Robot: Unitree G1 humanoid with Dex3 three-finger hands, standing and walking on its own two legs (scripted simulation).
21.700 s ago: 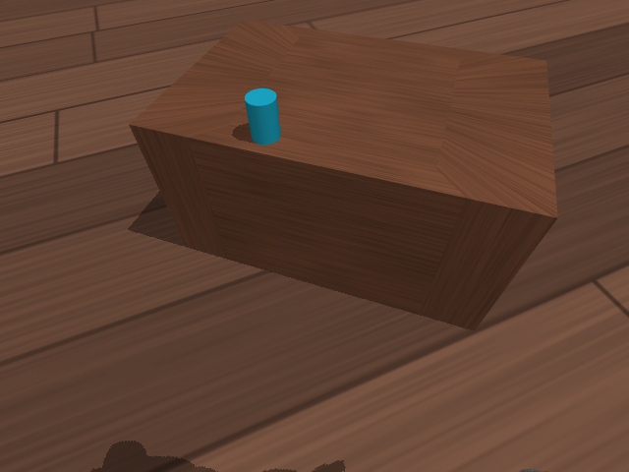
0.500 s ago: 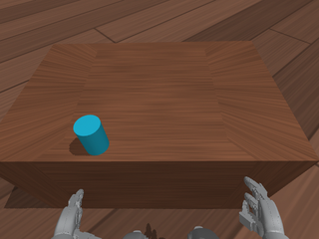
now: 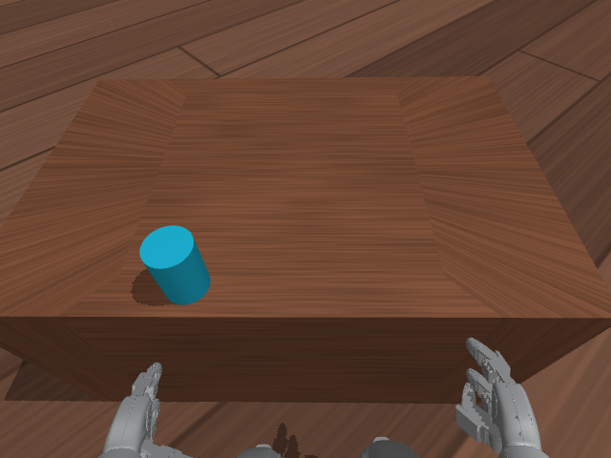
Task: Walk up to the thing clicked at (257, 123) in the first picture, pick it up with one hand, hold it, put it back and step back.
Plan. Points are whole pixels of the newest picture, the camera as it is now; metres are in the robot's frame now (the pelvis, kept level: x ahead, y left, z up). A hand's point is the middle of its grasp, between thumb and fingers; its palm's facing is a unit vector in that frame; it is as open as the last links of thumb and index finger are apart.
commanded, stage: home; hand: left
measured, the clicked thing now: (178, 266) +0.42 +0.23 -0.05
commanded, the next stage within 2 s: stand in 1.64 s
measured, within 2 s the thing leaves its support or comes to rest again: neither
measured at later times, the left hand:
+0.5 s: hand (178, 432) +0.16 +0.18 -0.05, palm faces +0.04 -0.98 -0.20, open 17.6 cm
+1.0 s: hand (178, 442) +0.15 +0.18 -0.04, palm faces +0.04 -0.98 -0.21, open 17.7 cm
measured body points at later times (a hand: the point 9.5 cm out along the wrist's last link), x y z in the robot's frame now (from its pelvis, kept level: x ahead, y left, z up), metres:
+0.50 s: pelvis +0.00 +0.00 +0.00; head +0.03 +0.00 +0.45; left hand +0.16 +0.23 -0.03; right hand +0.16 -0.23 -0.03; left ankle -0.01 +0.11 -0.68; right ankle +0.00 -0.13 -0.68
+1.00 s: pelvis -0.01 +0.00 +0.00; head +0.02 +0.00 +0.45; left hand +0.15 +0.23 -0.03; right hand +0.15 -0.23 -0.03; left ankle -0.01 +0.11 -0.68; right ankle +0.00 -0.13 -0.68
